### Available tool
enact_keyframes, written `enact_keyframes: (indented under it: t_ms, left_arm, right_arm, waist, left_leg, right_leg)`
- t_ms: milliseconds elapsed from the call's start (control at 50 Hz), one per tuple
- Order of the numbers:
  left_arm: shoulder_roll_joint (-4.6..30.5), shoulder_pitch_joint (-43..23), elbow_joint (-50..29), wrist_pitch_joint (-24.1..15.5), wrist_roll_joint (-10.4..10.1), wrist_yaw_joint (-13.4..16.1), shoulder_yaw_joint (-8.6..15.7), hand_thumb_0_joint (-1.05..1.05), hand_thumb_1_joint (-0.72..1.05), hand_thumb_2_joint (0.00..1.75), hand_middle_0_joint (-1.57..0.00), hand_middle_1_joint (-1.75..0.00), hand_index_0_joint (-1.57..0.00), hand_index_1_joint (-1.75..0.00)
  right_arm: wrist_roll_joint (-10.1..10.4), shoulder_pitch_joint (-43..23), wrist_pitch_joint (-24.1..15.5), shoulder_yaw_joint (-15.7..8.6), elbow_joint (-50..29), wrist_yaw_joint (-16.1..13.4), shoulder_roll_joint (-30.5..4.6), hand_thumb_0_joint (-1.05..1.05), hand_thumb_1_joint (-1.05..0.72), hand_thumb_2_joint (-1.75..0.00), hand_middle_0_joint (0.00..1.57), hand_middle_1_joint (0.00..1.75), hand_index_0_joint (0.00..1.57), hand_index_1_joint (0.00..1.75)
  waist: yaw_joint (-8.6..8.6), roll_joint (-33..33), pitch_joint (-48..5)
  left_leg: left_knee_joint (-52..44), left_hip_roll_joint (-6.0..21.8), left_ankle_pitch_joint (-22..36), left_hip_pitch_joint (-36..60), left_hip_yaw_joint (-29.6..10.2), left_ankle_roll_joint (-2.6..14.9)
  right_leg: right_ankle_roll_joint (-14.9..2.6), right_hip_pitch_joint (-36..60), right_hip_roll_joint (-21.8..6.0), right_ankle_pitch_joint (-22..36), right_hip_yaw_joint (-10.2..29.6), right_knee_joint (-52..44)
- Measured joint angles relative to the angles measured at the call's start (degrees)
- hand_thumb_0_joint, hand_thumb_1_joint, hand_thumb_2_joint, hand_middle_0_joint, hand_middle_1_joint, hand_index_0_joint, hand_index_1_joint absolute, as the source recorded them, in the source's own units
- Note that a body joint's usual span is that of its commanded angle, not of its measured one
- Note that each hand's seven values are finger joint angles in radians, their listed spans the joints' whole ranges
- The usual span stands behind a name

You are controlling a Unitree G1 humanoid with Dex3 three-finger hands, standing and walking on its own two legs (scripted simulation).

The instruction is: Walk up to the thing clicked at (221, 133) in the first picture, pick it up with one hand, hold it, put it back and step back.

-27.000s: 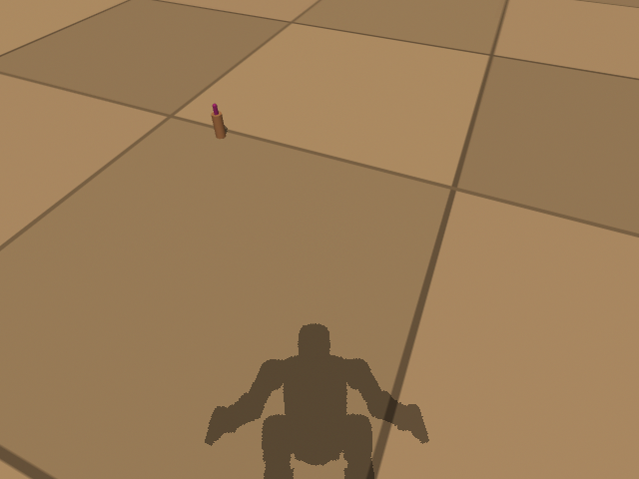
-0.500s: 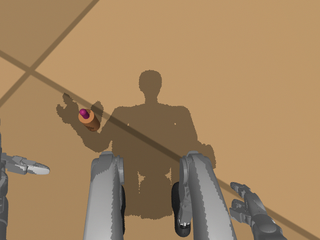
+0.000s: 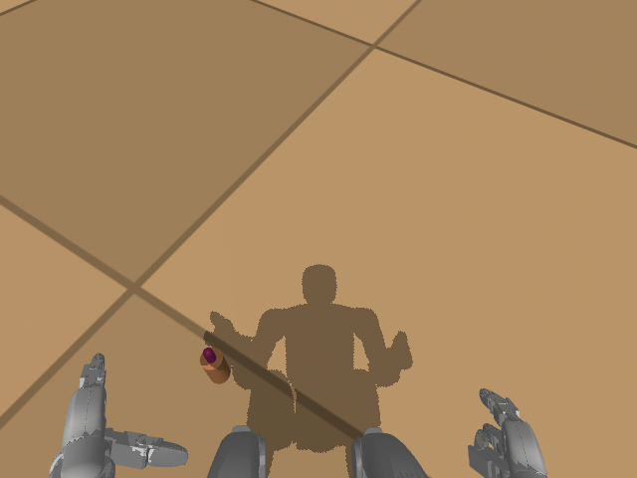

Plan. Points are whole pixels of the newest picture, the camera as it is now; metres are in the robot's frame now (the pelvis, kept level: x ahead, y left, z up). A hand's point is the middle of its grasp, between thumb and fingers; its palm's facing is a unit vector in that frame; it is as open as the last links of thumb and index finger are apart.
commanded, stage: home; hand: left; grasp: from the side
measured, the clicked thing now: (214, 363) +0.42 +0.22 -0.57
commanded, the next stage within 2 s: stand in 1.92 s
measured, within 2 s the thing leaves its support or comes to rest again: neither
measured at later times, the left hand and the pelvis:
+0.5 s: hand (136, 456) +0.17 +0.19 +0.00, palm faces +0.13 -0.95 -0.30, open 17.5 cm; pelvis +0.01 +0.00 +0.05, yaw +1 degrees
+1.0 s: hand (150, 466) +0.16 +0.18 +0.00, palm faces +0.11 -0.95 -0.29, open 17.5 cm; pelvis -0.01 -0.01 +0.05, yaw +1 degrees
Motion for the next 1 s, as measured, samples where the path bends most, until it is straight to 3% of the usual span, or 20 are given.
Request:
enact_keyframes:
  t_ms: [160, 260, 480, 1000]
  left_arm:
    - [-2.6, 10.1, -11.0, 3.5, -0.6, 0.8, -5.1, 0.00, -0.51, 0.08, -0.06, -0.06, -0.06, -0.06]
    - [-3.6, 13.9, -15.4, 3.9, -0.6, 0.0, -6.8, 0.00, -0.52, 0.07, -0.06, -0.06, -0.06, -0.06]
    - [-3.6, 14.7, -15.4, 3.0, 0.0, -1.7, -6.2, -0.01, -0.55, 0.06, -0.05, -0.05, -0.05, -0.06]
    - [-4.1, 13.6, -13.0, 1.1, 0.0, -2.7, -6.3, -0.01, -0.55, 0.05, -0.05, -0.05, -0.05, -0.06]
  right_arm:
    - [-0.4, 3.5, -1.9, 0.4, -1.5, -1.7, 0.9, 0.01, -0.89, -0.90, 0.20, 0.30, 0.20, 0.30]
    - [-0.8, 3.4, -3.1, 0.7, -2.3, -2.0, 1.3, 0.02, -0.89, -0.90, 0.20, 0.30, 0.20, 0.30]
    - [-1.9, 1.8, -5.7, 1.1, -2.9, -1.5, 1.3, 0.02, -0.89, -0.90, 0.20, 0.30, 0.20, 0.30]
    - [-1.9, 2.9, -7.0, 0.5, -0.8, -1.3, 0.4, 0.02, -0.90, -0.90, 0.20, 0.30, 0.20, 0.30]
  waist:
    - [0.10, 1.7, -0.6]
    - [0.71, 2.2, -0.2]
    - [1.96, 1.3, 2.8]
    - [1.41, 1.4, 4.0]
  left_leg:
    - [-9.5, -0.3, 2.2, 12.8, 1.0, 0.66]
    - [-12.4, -0.5, 3.1, 17.3, 1.4, 0.88]
    - [-14.8, -0.8, 4.8, 19.9, 0.9, 0.38]
    - [-16.4, -0.4, 6.8, 20.9, 0.9, -0.44]
  right_leg:
    - [0.68, 13.0, -0.2, 2.9, 0.5, -10.3]
    - [0.93, 17.4, -0.5, 3.8, 0.8, -13.3]
    - [0.47, 19.9, -0.7, 4.8, 0.2, -14.8]
    - [-0.44, 20.2, -0.3, 6.2, 0.2, -15.2]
